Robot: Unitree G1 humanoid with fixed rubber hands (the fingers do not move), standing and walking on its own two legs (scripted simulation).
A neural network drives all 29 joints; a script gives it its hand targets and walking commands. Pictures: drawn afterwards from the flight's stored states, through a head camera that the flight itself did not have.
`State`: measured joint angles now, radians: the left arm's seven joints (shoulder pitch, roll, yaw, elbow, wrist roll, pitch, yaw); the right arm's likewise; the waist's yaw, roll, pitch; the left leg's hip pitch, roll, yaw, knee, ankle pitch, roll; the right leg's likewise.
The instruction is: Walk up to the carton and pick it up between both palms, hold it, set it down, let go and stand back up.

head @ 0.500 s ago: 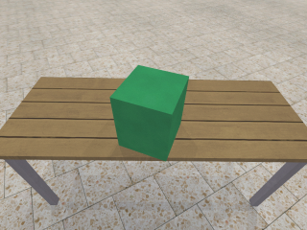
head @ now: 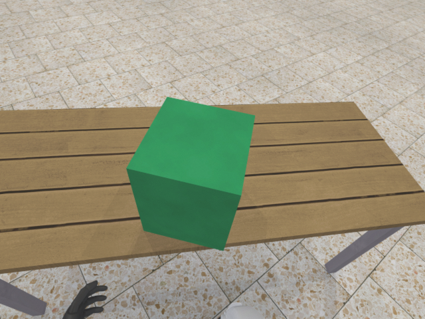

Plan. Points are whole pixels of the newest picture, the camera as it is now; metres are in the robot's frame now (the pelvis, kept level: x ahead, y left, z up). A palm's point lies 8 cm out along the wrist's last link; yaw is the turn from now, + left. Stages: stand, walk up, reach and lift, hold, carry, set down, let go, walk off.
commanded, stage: walk up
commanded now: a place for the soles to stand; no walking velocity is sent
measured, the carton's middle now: (196, 176) +0.43 +0.00 -0.02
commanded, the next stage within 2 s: none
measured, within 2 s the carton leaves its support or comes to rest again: neither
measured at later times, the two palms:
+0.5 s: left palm out of the picture +0.10 +0.28 -0.10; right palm (341, 318) +0.14 -0.26 -0.08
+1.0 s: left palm out of the picture +0.07 +0.26 -0.08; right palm out of the picture +0.06 -0.29 -0.09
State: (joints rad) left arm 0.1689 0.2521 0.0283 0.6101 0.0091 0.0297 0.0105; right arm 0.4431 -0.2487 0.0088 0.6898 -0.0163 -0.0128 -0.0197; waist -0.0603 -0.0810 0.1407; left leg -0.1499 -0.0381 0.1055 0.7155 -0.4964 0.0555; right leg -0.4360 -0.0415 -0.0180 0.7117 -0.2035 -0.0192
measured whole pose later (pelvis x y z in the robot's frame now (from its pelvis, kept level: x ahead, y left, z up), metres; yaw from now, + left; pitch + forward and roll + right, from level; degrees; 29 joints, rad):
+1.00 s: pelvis -0.04 -0.02 +0.00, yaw +3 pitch -3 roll +1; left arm 0.23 0.32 0.04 0.64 0.00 0.04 -0.03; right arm 0.37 -0.30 -0.04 0.58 -0.01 0.01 0.00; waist 0.00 -0.01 0.08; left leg -0.36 0.00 -0.11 0.74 -0.38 -0.01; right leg -0.47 -0.03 -0.05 0.65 -0.15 -0.03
